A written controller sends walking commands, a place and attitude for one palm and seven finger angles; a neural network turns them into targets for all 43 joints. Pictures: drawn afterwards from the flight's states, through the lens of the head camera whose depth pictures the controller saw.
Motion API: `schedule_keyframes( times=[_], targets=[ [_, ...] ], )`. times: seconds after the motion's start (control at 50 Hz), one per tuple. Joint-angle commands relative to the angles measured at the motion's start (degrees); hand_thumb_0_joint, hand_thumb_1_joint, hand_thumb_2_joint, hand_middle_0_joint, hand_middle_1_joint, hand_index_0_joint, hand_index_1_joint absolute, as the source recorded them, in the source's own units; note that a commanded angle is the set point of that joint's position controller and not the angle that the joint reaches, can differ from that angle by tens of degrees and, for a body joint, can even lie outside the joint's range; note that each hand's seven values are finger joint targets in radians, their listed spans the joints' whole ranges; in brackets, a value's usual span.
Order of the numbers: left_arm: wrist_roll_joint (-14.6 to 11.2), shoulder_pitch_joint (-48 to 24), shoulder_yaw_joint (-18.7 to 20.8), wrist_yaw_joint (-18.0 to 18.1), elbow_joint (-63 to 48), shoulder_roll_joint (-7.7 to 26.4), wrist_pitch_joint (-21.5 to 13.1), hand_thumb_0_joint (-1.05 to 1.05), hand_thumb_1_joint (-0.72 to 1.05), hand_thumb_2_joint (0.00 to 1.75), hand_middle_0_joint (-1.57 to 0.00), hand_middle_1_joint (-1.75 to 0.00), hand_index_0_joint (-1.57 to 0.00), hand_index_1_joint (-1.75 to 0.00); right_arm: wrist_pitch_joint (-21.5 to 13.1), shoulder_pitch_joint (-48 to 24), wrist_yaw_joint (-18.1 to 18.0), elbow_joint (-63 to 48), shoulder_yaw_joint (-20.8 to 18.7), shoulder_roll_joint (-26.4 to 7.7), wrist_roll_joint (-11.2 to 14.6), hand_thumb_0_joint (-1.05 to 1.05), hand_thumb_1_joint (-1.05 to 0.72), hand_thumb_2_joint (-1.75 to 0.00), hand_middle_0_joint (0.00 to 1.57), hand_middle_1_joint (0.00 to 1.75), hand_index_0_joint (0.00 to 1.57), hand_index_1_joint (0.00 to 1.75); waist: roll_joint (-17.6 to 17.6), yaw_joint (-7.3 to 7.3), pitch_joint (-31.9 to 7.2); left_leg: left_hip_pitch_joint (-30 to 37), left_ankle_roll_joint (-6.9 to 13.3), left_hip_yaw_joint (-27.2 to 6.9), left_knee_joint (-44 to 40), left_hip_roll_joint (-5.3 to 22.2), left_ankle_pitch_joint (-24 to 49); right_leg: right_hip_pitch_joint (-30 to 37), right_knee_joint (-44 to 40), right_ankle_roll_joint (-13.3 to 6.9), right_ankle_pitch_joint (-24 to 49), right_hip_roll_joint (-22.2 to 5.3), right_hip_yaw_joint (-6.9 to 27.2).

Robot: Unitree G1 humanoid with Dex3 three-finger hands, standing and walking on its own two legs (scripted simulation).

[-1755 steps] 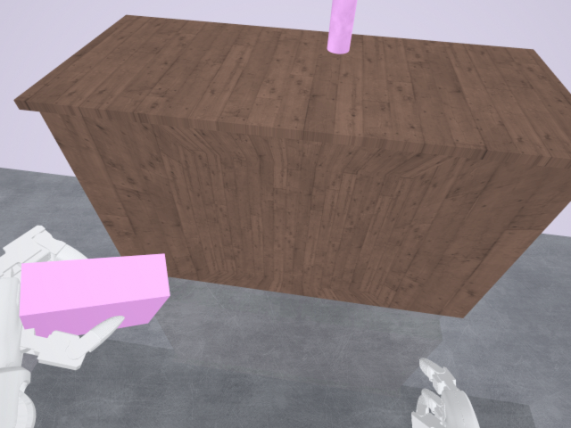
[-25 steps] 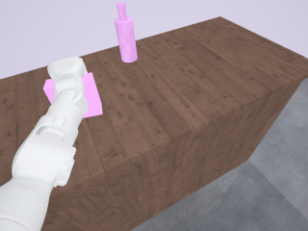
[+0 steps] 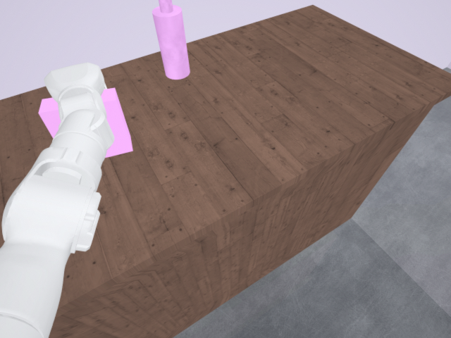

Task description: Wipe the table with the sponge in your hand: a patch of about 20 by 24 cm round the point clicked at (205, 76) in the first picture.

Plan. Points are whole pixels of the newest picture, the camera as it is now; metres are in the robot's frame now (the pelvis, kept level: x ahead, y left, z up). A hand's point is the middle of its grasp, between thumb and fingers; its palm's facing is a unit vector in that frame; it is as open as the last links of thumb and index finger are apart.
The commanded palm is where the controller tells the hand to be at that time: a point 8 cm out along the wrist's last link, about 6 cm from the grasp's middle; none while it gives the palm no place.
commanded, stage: wipe back along the third lane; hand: left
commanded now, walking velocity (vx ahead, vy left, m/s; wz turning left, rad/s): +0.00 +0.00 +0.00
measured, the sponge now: (94, 135) +0.48 +0.22 +0.10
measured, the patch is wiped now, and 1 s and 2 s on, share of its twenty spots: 0.95 0.95 0.95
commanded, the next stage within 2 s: slide back across to the middle lane in 1.52 s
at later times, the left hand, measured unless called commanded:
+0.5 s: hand (89, 122) +0.46 +0.21 +0.15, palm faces +0.07 -0.01 -1.00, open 9.2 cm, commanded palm +0.42 +0.19 +0.18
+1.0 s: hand (94, 143) +0.41 +0.19 +0.15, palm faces +0.14 -0.07 -0.99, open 9.2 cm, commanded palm +0.36 +0.17 +0.17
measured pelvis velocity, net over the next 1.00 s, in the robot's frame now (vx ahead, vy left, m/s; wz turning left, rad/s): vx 0.04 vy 0.01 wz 0.05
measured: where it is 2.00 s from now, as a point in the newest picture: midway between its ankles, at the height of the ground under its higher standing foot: outside the picture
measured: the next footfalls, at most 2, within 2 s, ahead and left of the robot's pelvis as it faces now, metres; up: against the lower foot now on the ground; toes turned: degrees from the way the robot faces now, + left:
none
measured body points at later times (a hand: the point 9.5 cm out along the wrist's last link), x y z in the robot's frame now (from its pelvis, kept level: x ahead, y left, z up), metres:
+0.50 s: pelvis +0.03 +0.01 +0.00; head +0.03 -0.02 +0.45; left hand +0.46 +0.20 +0.21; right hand +0.22 -0.23 -0.11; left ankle +0.00 +0.13 -0.74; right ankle +0.01 -0.12 -0.74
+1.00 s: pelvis +0.04 +0.01 +0.00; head +0.02 -0.03 +0.45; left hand +0.40 +0.19 +0.21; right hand +0.29 -0.18 -0.08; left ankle +0.00 +0.13 -0.74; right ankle +0.01 -0.12 -0.74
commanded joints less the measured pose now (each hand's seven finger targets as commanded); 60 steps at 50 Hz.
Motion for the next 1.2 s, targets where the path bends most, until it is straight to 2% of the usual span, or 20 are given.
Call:
schedule_keyframes(
  times=[0.0,0.04,0.08,0.14,0.24,0.28,0.34,0.42,0.46,0.52,0.56,0.66,0.68,0.7,0.74,0.78,0.8,0.88,0.96,1.18],
  targets=[
    [0.65,-10.76,-0.65,2.94,-5.93,7.95,-0.2,0.0,0.1,1.3,-1.2,-1.6,-1.2,-1.6,-1.82,-1.55,-0.08,-6.0,-2.33,-7.35,-0.04,0.0,-0.9,-0.9,0.2,0.3,0.2,0.3,-6.55,2.51,-15.03,7.18,2.64,0.94,-2.77,-2.1,8.42,10.78,-3.01,-1.27,8.87,1.07,-1.93],
    [-0.54,-8.72,-1.28,3.19,-7.32,5.96,0.13,0.0,0.1,1.3,-1.2,-1.6,-1.2,-1.6,-1.67,-2.69,0.07,-6.34,-2.26,-7.09,0.2,0.0,-0.9,-0.9,0.2,0.3,0.2,0.3,-8.49,2.89,-13.79,7.19,2.75,1.23,-3.18,-2.2,8.18,11.49,-3.61,-1.11,9.18,1.05,-2.08],
    [-1.85,-7.08,-1.87,3.26,-9.04,3.63,0.87,0.0,0.1,1.3,-1.2,-1.6,-1.2,-1.6,-1.57,-4.64,0.3,-6.69,-2.1,-6.77,0.55,0.0,-0.9,-0.9,0.2,0.3,0.2,0.3,-6.91,4.09,-13.08,7.96,2.57,0.95,-4.03,-2.2,8.89,11.48,-3.64,-1.52,8.9,1.08,-2.53],
    [-2.6,-6.43,-4.12,3.66,-10.15,0.7,3.01,0.0,0.1,1.3,-1.2,-1.6,-1.2,-1.6,-1.17,-6.52,0.59,-6.75,-1.77,-6.57,0.98,0.0,-0.9,-0.9,0.2,0.3,0.2,0.3,-7.33,3.8,-9.99,9.1,2.6,1.02,-4.29,-2.2,8.03,10.05,-3.89,-1.43,6.95,1.33,-3.05],
    [-4.45,-2.82,-5.85,3.55,-15.38,-3.86,6.3,0.0,0.1,1.3,-1.2,-1.6,-1.2,-1.6,-0.27,-10.37,1.02,-7.9,-1.56,-5.81,1.19,0.0,-0.9,-0.9,0.2,0.3,0.2,0.3,-7.18,5.37,-13.17,12.53,2.55,1.28,-3.82,-2.4,12.26,12.73,-2.92,-1.78,11.54,1.34,-3.6],
    [-5.27,-0.42,-4.9,3.24,-17.47,-3.42,7.78,0.0,0.1,1.3,-1.2,-1.6,-1.2,-1.6,0.39,-12.53,0.99,-8.55,-1.37,-5.88,1.3,0.0,-0.9,-0.9,0.2,0.3,0.2,0.3,-7.56,6.32,-13.81,12.93,2.46,1.09,-3.79,-2.55,14.22,14.41,-2.72,-2.03,14.2,1.2,-3.61],
    [-6.19,1.84,-8.78,2.32,-21.46,-8.44,10.51,0.0,0.1,1.3,-1.2,-1.6,-1.2,-1.6,1.31,-15.84,1.33,-9.94,-1.02,-5.37,1.76,0.0,-0.9,-0.9,0.2,0.3,0.2,0.3,-8.33,6.18,-12.07,14.34,2.38,1.19,-3.53,-2.64,14.92,13.87,-2.39,-2.01,15.06,1.2,-4.19],
    [-6.75,4.05,-9.41,0.82,-27.49,-8.71,14.07,0.0,0.1,1.3,-1.2,-1.6,-1.2,-1.6,2.65,-19.69,1.42,-11.47,-0.46,-5.46,1.99,0.0,-0.9,-0.9,0.2,0.3,0.2,0.3,-8.28,7.15,-13.05,15.84,2.28,1.06,-2.96,-3.02,18.19,15.9,-1.42,-2.37,19.26,0.99,-4.46],
    [-7.29,5.81,-11.66,-0.31,-31.79,-11.79,15.55,0.0,0.1,1.3,-1.2,-1.6,-1.2,-1.6,3.08,-21.37,1.7,-12.66,-0.34,-5.02,2.08,0.0,-0.9,-0.9,0.2,0.3,0.2,0.3,-8.43,7.49,-14.26,17.12,2.42,1.2,-2.1,-3.29,20.83,17.18,-0.78,-2.54,22.88,0.96,-4.68],
    [-6.89,6.75,-12.81,-1.99,-34.49,-12.27,17.59,0.0,0.1,1.3,-1.2,-1.6,-1.2,-1.6,4.18,-23.27,1.87,-13.08,0.03,-5.14,2.19,0.0,-0.9,-0.9,0.2,0.3,0.2,0.3,-8.51,7.36,-13.36,17.82,2.35,0.83,-1.46,-3.17,22.62,17.21,-0.07,-2.79,24.86,0.82,-5.03],
    [-6.94,10.34,-12.57,-3.03,-37.64,-11.81,18.41,0.0,0.1,1.3,-1.2,-1.6,-1.2,-1.6,4.57,-24.25,2.27,-14.06,0.26,-5.05,2.14,0.0,-0.9,-0.9,0.2,0.3,0.2,0.3,-9.11,8.19,-14.83,18.17,2.36,0.93,-0.75,-3.43,24.79,19.27,0.86,-2.84,28.27,0.73,-5.14],
    [-6.73,16.81,-13.61,-5.2,-45.27,-11.88,18.89,0.0,0.1,1.3,-1.2,-1.6,-1.2,-1.6,5.05,-26.52,3.14,-16.19,0.96,-4.63,2.35,0.0,-0.9,-0.9,0.2,0.3,0.2,0.3,-8.82,9.05,-15.07,18.69,2.31,1.24,0.76,-3.72,28.82,21.69,2.42,-2.77,34.03,0.48,-5.19],
    [-7.3,17.97,-14.25,-5.68,-47.55,-13.4,18.59,0.0,0.1,1.3,-1.2,-1.6,-1.2,-1.6,5.09,-27.2,3.29,-17.13,0.97,-4.33,2.38,0.0,-0.9,-0.9,0.2,0.3,0.2,0.3,-9.81,9.15,-15.4,18.53,2.37,0.97,0.86,-3.57,30.26,22.6,2.56,-2.81,35.19,0.36,-5.35],
    [-7.0,20.41,-13.26,-5.65,-48.37,-11.64,18.67,0.0,0.1,1.3,-1.2,-1.6,-1.2,-1.6,5.04,-27.31,3.46,-17.13,1.16,-4.51,2.42,0.0,-0.9,-0.9,0.2,0.3,0.2,0.3,-9.74,9.49,-14.4,18.71,2.26,1.13,1.11,-3.58,30.17,22.52,2.83,-2.66,35.41,0.44,-5.33],
    [-6.61,21.0,-13.42,-5.9,-50.64,-10.86,19.19,0.0,0.1,1.3,-1.2,-1.6,-1.2,-1.6,5.18,-28.36,3.58,-17.42,1.6,-4.23,2.56,0.0,-0.9,-0.9,0.2,0.3,0.2,0.3,-9.05,9.72,-12.55,18.01,2.02,1.13,0.54,-3.59,28.16,21.85,2.71,-2.73,33.18,0.5,-5.38],
    [-6.86,18.87,-15.26,-6.21,-52.43,-13.21,19.78,0.0,0.1,1.3,-1.2,-1.6,-1.2,-1.6,5.37,-29.13,3.63,-17.7,1.63,-3.78,2.76,0.0,-0.9,-0.9,0.2,0.3,0.2,0.3,-9.05,9.01,-10.69,17.59,2.03,0.9,-0.03,-3.3,26.16,20.67,2.14,-2.92,30.14,0.53,-5.47],
    [-6.36,19.84,-14.1,-5.92,-52.03,-11.34,20.29,0.0,0.1,1.3,-1.2,-1.6,-1.2,-1.6,5.48,-29.31,3.74,-17.28,1.77,-4.1,2.85,0.0,-0.9,-0.9,0.2,0.3,0.2,0.3,-8.52,9.39,-9.23,17.49,1.76,0.72,-0.27,-3.17,24.94,19.66,2.04,-3.02,28.17,0.75,-5.5],
    [-6.44,21.54,-15.96,-6.1,-57.1,-13.8,20.34,0.0,0.1,1.3,-1.2,-1.6,-1.2,-1.6,5.45,-30.05,4.29,-18.39,1.67,-3.59,2.55,0.0,-0.9,-0.9,0.2,0.3,0.2,0.3,-7.35,9.77,-13.75,19.14,1.99,0.38,1.13,-3.19,30.08,21.81,3.58,-3.45,32.05,0.66,-5.21],
    [-6.17,22.4,-16.51,-5.84,-57.66,-13.51,21.25,0.0,0.1,1.3,-1.2,-1.6,-1.2,-1.6,5.92,-30.34,4.62,-18.23,1.7,-3.71,2.77,0.0,-0.9,-0.9,0.2,0.3,0.2,0.3,-7.4,9.88,-10.93,18.08,1.86,0.4,-0.1,-3.35,22.34,19.42,2.48,-3.48,24.32,1.11,-5.26],
    [-7.75,23.85,-15.22,-4.82,-59.55,-13.24,21.0,0.0,0.1,1.3,-1.2,-1.6,-1.2,-1.6,5.89,-31.18,4.71,-18.88,1.57,-3.58,3.17,0.0,-0.9,-0.9,0.2,0.3,0.2,0.3,-9.45,10.2,-8.49,16.21,2.07,0.09,-2.28,-3.04,13.78,17.96,0.98,-3.44,12.71,1.25,-5.12]
  ],
)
